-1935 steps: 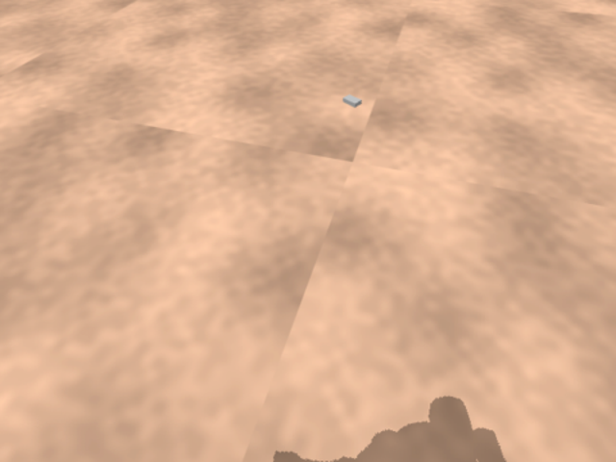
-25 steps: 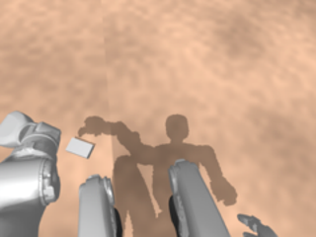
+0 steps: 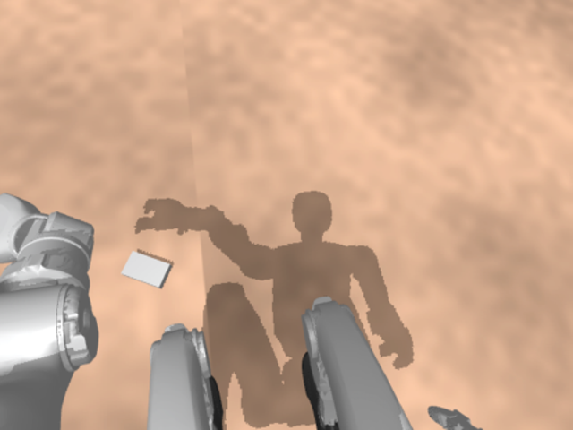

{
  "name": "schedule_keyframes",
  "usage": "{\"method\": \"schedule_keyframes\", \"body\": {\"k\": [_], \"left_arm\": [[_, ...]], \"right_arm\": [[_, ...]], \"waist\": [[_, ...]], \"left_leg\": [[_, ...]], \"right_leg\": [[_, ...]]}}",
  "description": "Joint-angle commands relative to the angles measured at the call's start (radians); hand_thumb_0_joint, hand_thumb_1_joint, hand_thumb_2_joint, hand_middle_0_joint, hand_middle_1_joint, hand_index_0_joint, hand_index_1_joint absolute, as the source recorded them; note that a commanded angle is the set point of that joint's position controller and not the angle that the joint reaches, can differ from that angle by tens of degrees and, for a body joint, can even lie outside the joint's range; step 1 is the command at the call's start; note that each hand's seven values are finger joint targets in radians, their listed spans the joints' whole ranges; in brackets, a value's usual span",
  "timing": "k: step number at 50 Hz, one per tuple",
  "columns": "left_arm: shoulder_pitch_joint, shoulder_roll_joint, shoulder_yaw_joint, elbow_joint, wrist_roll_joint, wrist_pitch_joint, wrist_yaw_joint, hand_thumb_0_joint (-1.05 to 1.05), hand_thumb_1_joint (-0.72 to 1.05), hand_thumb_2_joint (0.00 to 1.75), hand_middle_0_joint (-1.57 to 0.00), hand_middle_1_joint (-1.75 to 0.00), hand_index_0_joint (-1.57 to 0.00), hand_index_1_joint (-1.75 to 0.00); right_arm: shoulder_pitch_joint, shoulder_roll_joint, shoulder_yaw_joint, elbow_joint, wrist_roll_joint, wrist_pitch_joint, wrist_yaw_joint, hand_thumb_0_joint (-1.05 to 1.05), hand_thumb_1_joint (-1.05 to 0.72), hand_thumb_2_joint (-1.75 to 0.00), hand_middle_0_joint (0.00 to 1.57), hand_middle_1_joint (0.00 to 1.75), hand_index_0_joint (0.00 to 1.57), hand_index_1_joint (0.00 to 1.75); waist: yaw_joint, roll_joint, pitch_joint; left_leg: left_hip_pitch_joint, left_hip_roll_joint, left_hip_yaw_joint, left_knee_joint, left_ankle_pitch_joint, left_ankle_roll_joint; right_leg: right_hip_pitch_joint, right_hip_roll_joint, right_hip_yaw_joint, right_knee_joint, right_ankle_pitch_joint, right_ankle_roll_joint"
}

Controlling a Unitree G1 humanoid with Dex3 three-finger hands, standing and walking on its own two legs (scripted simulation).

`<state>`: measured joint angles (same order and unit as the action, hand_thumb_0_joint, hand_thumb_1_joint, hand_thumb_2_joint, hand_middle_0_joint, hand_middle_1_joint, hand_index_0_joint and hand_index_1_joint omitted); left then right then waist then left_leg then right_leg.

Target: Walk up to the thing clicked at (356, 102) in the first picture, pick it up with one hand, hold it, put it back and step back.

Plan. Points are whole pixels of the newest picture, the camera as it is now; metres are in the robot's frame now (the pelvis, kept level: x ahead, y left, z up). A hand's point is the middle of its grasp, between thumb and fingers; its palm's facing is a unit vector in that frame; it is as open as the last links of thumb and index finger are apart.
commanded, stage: go down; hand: left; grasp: from above
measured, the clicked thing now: (147, 269) +0.47 +0.26 -0.50
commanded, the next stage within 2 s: none
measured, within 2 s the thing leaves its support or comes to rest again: neither
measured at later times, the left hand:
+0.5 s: hand (28, 236) +0.44 +0.31 -0.08, palm faces -0.11 -0.39 -0.91, open 12.8 cm
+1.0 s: hand (10, 230) +0.45 +0.32 -0.07, palm faces -0.10 -0.39 -0.91, open 13.6 cm
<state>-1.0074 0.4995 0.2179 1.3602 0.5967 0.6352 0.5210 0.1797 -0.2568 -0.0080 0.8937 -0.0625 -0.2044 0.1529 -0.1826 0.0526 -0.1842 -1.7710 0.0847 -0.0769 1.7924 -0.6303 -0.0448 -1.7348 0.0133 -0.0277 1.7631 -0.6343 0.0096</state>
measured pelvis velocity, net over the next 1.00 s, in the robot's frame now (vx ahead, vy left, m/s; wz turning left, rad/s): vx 0.01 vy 0.01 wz -0.01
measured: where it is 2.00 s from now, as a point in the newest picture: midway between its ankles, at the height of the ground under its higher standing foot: (269, 425)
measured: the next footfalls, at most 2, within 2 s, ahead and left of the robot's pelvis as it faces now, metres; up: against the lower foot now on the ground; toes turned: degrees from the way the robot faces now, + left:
none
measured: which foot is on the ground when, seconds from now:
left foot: down 0.00-1.00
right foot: down 0.00-1.00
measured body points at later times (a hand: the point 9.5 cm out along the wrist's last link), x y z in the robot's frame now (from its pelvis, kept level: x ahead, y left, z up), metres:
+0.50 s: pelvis +0.01 +0.00 +0.02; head +0.21 +0.02 +0.42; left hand +0.45 +0.32 -0.03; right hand +0.07 -0.26 -0.11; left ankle +0.07 +0.14 -0.48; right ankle +0.07 -0.12 -0.48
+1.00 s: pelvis +0.01 +0.01 +0.02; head +0.21 +0.03 +0.43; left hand +0.45 +0.34 -0.02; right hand +0.06 -0.26 -0.10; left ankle +0.07 +0.14 -0.48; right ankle +0.07 -0.12 -0.48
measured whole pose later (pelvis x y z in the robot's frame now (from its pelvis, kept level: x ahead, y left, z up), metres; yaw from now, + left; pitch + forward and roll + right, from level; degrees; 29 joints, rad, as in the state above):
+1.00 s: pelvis +0.01 +0.01 +0.02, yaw -1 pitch +35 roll -4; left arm -1.06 0.57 0.25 1.41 0.62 0.62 0.51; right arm 0.18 -0.25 0.00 0.87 -0.06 -0.20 0.14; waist -0.18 0.04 -0.17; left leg -1.70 0.09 -0.08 1.72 -0.63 -0.04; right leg -1.66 0.02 -0.04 1.67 -0.62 0.02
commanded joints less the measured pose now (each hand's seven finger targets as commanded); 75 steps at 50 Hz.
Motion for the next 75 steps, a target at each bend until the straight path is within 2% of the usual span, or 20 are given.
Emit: {"method": "schedule_keyframes", "body": {"k": [1, 4, 5, 11, 16, 24, 30, 32, 37, 40, 43, 47, 50, 57, 58, 59, 65, 69, 72, 75], "left_arm": [[-0.327, 0.239, -0.027, -0.120, 0.043, -0.006, 0.043, 0.00, -0.20, 0.68, -0.36, -0.80, -0.37, -0.79], [-0.344, 0.207, -0.034, -0.107, 0.040, -0.006, 0.044, 0.00, -0.24, 0.71, -0.33, -0.83, -0.34, -0.82], [-0.342, 0.220, -0.028, -0.082, 0.044, -0.008, 0.051, 0.00, -0.23, 0.70, -0.33, -0.84, -0.34, -0.83], [-0.364, 0.228, -0.019, -0.077, 0.041, -0.022, 0.056, 0.00, -0.28, 0.74, -0.30, -0.87, -0.31, -0.86], [-0.370, 0.248, -0.011, -0.103, 0.049, -0.028, 0.057, 0.00, -0.32, 0.77, -0.26, -0.91, -0.27, -0.90], [-0.362, 0.287, 0.003, -0.100, 0.052, -0.020, 0.051, 0.00, -0.39, 0.83, -0.22, -0.94, -0.22, -0.94], [-0.384, 0.289, -0.002, -0.097, 0.042, -0.026, 0.041, 0.00, -0.41, 0.84, -0.20, -0.96, -0.20, -0.96], [-0.363, 0.291, -0.001, -0.073, 0.052, -0.023, 0.041, 0.00, -0.42, 0.86, -0.19, -0.98, -0.19, -0.97], [-0.401, 0.315, 0.009, -0.084, 0.055, -0.029, 0.036, 0.00, -0.45, 0.88, -0.17, -0.99, -0.17, -0.99], [-0.391, 0.327, 0.008, -0.083, 0.059, -0.026, 0.035, 0.00, -0.46, 0.89, -0.15, -1.01, -0.16, -1.01], [-0.388, 0.322, 0.009, -0.069, 0.063, -0.022, 0.035, 0.00, -0.47, 0.90, -0.15, -1.01, -0.15, -1.01], [-0.404, 0.318, 0.001, -0.100, 0.066, -0.018, 0.025, 0.00, -0.47, 0.90, -0.16, -0.99, -0.15, -1.00], [-0.396, 0.343, 0.013, -0.075, 0.070, -0.015, 0.030, 0.00, -0.48, 0.91, -0.16, -1.00, -0.15, -1.01], [-0.422, 0.330, 0.004, -0.059, 0.068, -0.019, 0.026, 0.00, -0.48, 0.91, -0.14, -1.02, -0.14, -1.02], [-0.444, 0.317, -0.005, -0.089, 0.066, -0.018, 0.020, 0.00, -0.48, 0.91, -0.15, -1.01, -0.15, -1.01], [-0.419, 0.311, -0.007, -0.061, 0.070, -0.020, 0.020, 0.00, -0.49, 0.91, -0.14, -1.03, -0.14, -1.03], [-0.402, 0.326, -0.001, -0.093, 0.071, -0.010, 0.006, 0.00, -0.50, 0.92, -0.13, -1.03, -0.13, -1.03], [-0.396, 0.328, 0.002, -0.067, 0.069, -0.005, 0.022, 0.00, -0.52, 0.93, -0.12, -1.03, -0.12, -1.04], [-0.410, 0.347, 0.015, -0.099, 0.069, -0.007, 0.021, 0.00, -0.51, 0.93, -0.12, -1.03, -0.12, -1.04], [-0.424, 0.329, 0.005, -0.085, 0.075, -0.006, 0.021, 0.00, -0.52, 0.94, -0.14, -1.01, -0.12, -1.03]], "right_arm": [[0.149, -0.202, -0.056, -0.034, 0.013, -0.018, -0.022, 0.00, -0.91, -0.90, 0.20, 0.30, 0.20, 0.30], [0.161, -0.193, -0.053, -0.034, 0.009, -0.019, -0.021, 0.00, -0.91, -0.90, 0.20, 0.30, 0.20, 0.30], [0.162, -0.206, -0.056, -0.032, 0.009, -0.017, -0.022, 0.00, -0.90, -0.90, 0.20, 0.30, 0.20, 0.30], [0.158, -0.202, -0.053, -0.037, 0.002, -0.020, -0.014, 0.00, -0.90, -0.90, 0.20, 0.30, 0.20, 0.30], [0.159, -0.197, -0.053, -0.054, 0.003, -0.013, -0.006, 0.00, -0.91, -0.90, 0.20, 0.30, 0.20, 0.30], [0.165, -0.197, -0.052, -0.057, 0.009, -0.002, -0.012, 0.00, -0.91, -0.90, 0.20, 0.30, 0.20, 0.30], [0.158, -0.196, -0.051, -0.052, 0.008, -0.006, -0.018, 0.00, -0.91, -0.90, 0.20, 0.30, 0.20, 0.30], [0.162, -0.197, -0.049, -0.049, 0.010, -0.007, -0.019, 0.00, -0.91, -0.90, 0.20, 0.30, 0.20, 0.30], [0.181, -0.190, -0.045, -0.052, 0.009, -0.010, -0.017, 0.00, -0.91, -0.90, 0.20, 0.30, 0.20, 0.30], [0.169, -0.190, -0.047, -0.048, 0.009, -0.013, -0.017, 0.00, -0.91, -0.90, 0.20, 0.30, 0.20, 0.30], [0.176, -0.200, -0.051, -0.042, 0.012, -0.011, -0.018, 0.00, -0.91, -0.90, 0.20, 0.30, 0.20, 0.30], [0.177, -0.190, -0.049, -0.048, 0.016, -0.013, -0.019, 0.00, -0.91, -0.90, 0.20, 0.30, 0.20, 0.30], [0.177, -0.194, -0.044, -0.045, 0.015, -0.011, -0.023, 0.00, -0.91, -0.90, 0.20, 0.30, 0.20, 0.30], [0.182, -0.200, -0.044, -0.039, 0.013, -0.012, -0.025, 0.00, -0.91, -0.90, 0.20, 0.30, 0.20, 0.30], [0.180, -0.188, -0.044, -0.046, 0.016, -0.016, -0.025, 0.00, -0.91, -0.90, 0.20, 0.30, 0.20, 0.30], [0.185, -0.197, -0.046, -0.039, 0.017, -0.015, -0.024, 0.00, -0.91, -0.90, 0.20, 0.30, 0.20, 0.30], [0.193, -0.192, -0.047, -0.053, 0.021, -0.014, -0.016, 0.00, -0.91, -0.90, 0.20, 0.30, 0.20, 0.30], [0.182, -0.190, -0.044, -0.048, 0.019, -0.009, -0.022, 0.00, -0.91, -0.90, 0.20, 0.30, 0.20, 0.30], [0.191, -0.188, -0.045, -0.056, 0.019, -0.009, -0.022, 0.00, -0.91, -0.90, 0.20, 0.30, 0.20, 0.30], [0.188, -0.183, -0.040, -0.055, 0.016, -0.009, -0.022, 0.00, -0.91, -0.90, 0.20, 0.30, 0.20, 0.30]], "waist": [[0.000, 0.128, -0.593], [-0.017, 0.134, -0.582], [-0.006, 0.140, -0.574], [-0.008, 0.145, -0.571], [-0.006, 0.144, -0.629], [0.006, 0.148, -0.626], [-0.007, 0.138, -0.586], [0.006, 0.144, -0.597], [-0.003, 0.135, -0.602], [0.000, 0.138, -0.595], [0.011, 0.160, -0.601], [0.000, 0.168, -0.614], [0.010, 0.167, -0.596], [0.001, 0.198, -0.569], [-0.017, 0.180, -0.582], [-0.002, 0.172, -0.594], [0.005, 0.165, -0.636], [0.005, 0.163, -0.589], [0.013, 0.172, -0.623], [-0.004, 0.168, -0.599]], "left_leg": [[0.456, -0.038, 0.052, -0.214, 0.188, 0.045], [0.495, -0.033, 0.044, -0.220, 0.234, 0.038], [0.488, -0.031, 0.043, -0.222, 0.232, 0.038], [0.482, -0.030, 0.045, -0.225, 0.245, 0.038], [0.493, -0.036, 0.062, -0.220, 0.269, 0.044], [0.513, -0.031, 0.057, -0.233, 0.266, 0.044], [0.504, -0.029, 0.046, -0.250, 0.217, 0.045], [0.512, -0.028, 0.043, -0.258, 0.225, 0.041], [0.476, -0.033, 0.061, -0.231, 0.258, 0.050], [0.479, -0.033, 0.057, -0.245, 0.222, 0.049], [0.517, -0.026, 0.045, -0.265, 0.227, 0.040], [0.537, -0.025, 0.042, -0.263, 0.254, 0.040], [0.533, -0.023, 0.039, -0.268, 0.248, 0.040], [0.563, -0.016, 0.023, -0.280, 0.257, 0.031], [0.562, -0.020, 0.032, -0.272, 0.251, 0.038], [0.546, -0.020, 0.036, -0.273, 0.257, 0.038], [0.552, -0.025, 0.055, -0.259, 0.320, 0.045], [0.533, -0.022, 0.041, -0.279, 0.263, 0.041], [0.563, -0.022, 0.050, -0.272, 0.294, 0.043], [0.535, -0.022, 0.048, -0.263, 0.305, 0.045]], "right_leg": [[0.336, 0.027, -0.046, -0.262, 0.224, -0.029], [0.324, 0.026, -0.051, -0.252, 0.269, -0.032], [0.318, 0.028, -0.054, -0.252, 0.267, -0.032], [0.339, 0.026, -0.050, -0.251, 0.283, -0.031], [0.407, 0.027, -0.040, -0.266, 0.322, -0.028], [0.415, 0.028, -0.040, -0.279, 0.309, -0.030], [0.386, 0.027, -0.042, -0.296, 0.253, -0.028], [0.392, 0.029, -0.045, -0.291, 0.258, -0.031], [0.426, 0.029, -0.035, -0.287, 0.311, -0.026], [0.412, 0.031, -0.033, -0.307, 0.261, -0.026], [0.404, 0.032, -0.042, -0.300, 0.259, -0.031], [0.412, 0.032, -0.044, -0.295, 0.285, -0.033], [0.402, 0.034, -0.045, -0.302, 0.275, -0.034], [0.360, 0.034, -0.054, -0.289, 0.271, -0.038], [0.384, 0.035, -0.050, -0.303, 0.276, -0.034], [0.396, 0.038, -0.051, -0.300, 0.285, -0.035], [0.459, 0.037, -0.043, -0.303, 0.357, -0.032], [0.426, 0.038, -0.046, -0.319, 0.299, -0.033], [0.455, 0.038, -0.044, -0.314, 0.327, -0.032], [0.444, 0.037, -0.044, -0.305, 0.346, -0.031]]}}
